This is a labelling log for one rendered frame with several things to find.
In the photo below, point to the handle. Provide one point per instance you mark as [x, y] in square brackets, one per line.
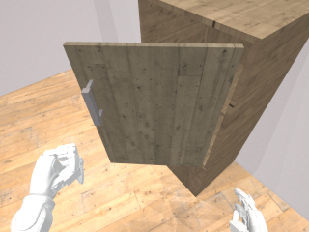
[91, 104]

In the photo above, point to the left robot forearm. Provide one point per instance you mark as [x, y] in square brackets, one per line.
[35, 214]

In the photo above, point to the cupboard door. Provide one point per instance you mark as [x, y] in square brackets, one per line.
[161, 102]

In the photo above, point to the left robot hand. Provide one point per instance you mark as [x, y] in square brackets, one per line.
[45, 180]

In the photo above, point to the right robot hand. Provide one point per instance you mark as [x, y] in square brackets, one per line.
[252, 219]

